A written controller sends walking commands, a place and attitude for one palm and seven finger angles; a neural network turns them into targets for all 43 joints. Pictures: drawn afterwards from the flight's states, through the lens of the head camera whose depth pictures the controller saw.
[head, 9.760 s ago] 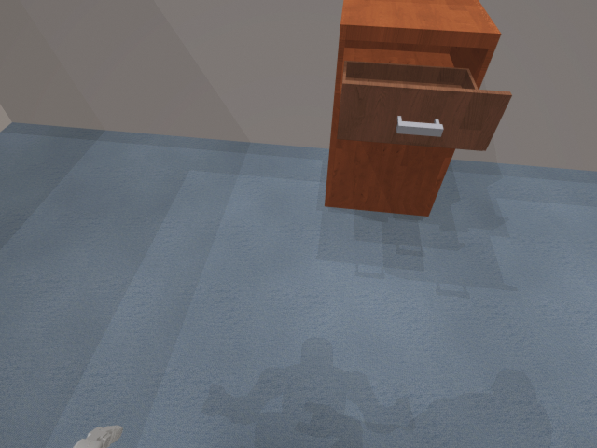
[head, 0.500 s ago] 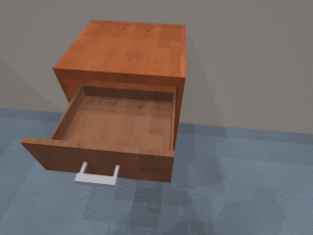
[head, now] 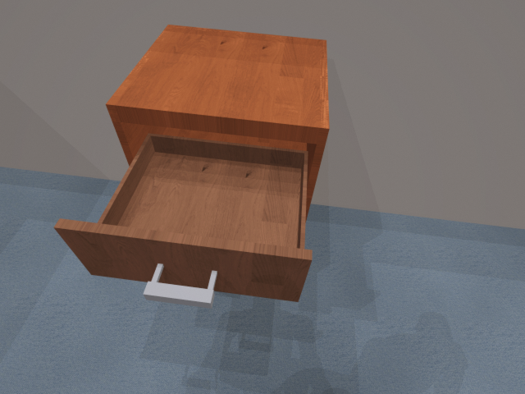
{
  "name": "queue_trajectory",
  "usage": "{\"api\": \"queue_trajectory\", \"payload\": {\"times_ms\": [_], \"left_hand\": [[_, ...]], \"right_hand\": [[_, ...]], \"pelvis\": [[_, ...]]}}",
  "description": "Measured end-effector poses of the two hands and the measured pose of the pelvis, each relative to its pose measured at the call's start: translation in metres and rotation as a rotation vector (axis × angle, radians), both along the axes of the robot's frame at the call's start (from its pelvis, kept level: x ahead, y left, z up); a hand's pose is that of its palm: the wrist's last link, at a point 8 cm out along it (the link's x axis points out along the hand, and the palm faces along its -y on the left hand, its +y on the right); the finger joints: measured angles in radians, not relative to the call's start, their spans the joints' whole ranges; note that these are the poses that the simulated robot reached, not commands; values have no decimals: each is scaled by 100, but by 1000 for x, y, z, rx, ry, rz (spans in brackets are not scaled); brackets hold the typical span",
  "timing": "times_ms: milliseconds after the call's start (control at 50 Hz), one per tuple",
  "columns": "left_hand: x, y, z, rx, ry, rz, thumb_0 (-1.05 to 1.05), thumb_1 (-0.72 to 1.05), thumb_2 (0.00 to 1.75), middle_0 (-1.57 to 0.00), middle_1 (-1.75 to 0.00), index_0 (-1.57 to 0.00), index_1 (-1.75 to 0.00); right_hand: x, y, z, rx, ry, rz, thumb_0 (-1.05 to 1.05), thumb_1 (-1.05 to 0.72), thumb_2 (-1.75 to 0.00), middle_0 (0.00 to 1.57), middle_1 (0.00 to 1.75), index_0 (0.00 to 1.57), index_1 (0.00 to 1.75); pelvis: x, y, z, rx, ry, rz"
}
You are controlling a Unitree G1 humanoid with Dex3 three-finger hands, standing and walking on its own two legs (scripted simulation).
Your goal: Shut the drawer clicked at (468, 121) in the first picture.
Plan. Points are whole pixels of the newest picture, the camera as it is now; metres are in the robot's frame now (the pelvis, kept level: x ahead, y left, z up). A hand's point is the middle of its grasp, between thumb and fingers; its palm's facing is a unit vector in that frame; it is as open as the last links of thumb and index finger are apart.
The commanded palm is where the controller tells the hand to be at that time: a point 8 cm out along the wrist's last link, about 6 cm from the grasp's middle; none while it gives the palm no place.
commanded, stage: come to a stop and stand still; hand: left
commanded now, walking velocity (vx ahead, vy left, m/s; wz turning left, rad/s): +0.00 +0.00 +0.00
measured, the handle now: (183, 283) +0.32 +0.17 -0.09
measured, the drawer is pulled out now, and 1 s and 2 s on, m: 0.30 0.30 0.30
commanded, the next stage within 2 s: look again from close up in 0.52 s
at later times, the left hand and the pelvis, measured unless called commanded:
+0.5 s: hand out of the picture +0.00 +0.13 -0.18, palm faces +0.03 -0.99 -0.16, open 7.3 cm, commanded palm none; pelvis +0.01 -0.03 +0.00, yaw +0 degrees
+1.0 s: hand out of the picture -0.01 +0.18 -0.18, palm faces +0.03 -0.98 -0.21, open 7.4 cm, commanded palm none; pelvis -0.02 +0.00 -0.01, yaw +1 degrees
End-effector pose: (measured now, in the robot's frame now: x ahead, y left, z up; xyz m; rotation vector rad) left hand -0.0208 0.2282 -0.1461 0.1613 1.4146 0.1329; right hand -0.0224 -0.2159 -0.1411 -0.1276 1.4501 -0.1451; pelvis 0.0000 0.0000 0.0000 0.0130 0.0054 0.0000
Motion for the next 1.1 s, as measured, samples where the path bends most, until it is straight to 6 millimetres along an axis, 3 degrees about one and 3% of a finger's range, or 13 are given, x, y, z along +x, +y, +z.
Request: {"api": "queue_trajectory", "payload": {"times_ms": [100, 240, 400, 640, 760, 880, 1100], "left_hand": [[-4, -11, 1, -5, 40, 12, 1, 91, 90, -19, -30, -20, -30], [9, -34, -2, -31, 17, 18, 1, 91, 90, -19, -30, -20, -30], [20, -46, -5, -35, -22, 19, 2, 92, 90, -20, -30, -20, -30], [10, -55, -2, -24, -23, 24, 1, 91, 90, -20, -30, -20, -30], [-1, -44, -5, -3, -15, 10, 1, 91, 90, -20, -30, -20, -30], [1, -24, -8, 11, -66, 20, 1, 91, 90, -20, -30, -20, -30], [6, 8, -3, 27, -86, 11, 1, 91, 90, -20, -30, -20, -30]], "right_hand": [[-6, 7, -4, 24, 34, -20, 0, -91, -90, 20, 29, 20, 30], [8, 8, -8, 41, 8, -25, 1, -91, -90, 20, 29, 20, 30], [18, -10, -8, 16, -21, -20, 2, -93, -90, 20, 29, 20, 30], [17, -27, -7, 6, -25, -1, 1, -92, -90, 20, 29, 19, 30], [22, -31, -13, -15, -93, -7, 1, -92, -90, 20, 29, 19, 30], [24, -21, -12, -17, -134, 10, 1, -93, -90, 20, 29, 19, 30], [7, -1, -7, -10, -90, 29, 1, -92, -90, 20, 29, 20, 30]], "pelvis": [[9, -4, 0, -2, -2, -2], [17, -12, -1, -2, -14, -5], [18, -22, -1, 1, -27, -4], [9, -33, -1, -7, -23, 0], [-3, -25, -7, -21, -37, 0], [-12, -14, -10, -18, -59, 7], [-22, 5, -7, -15, -28, 12]]}}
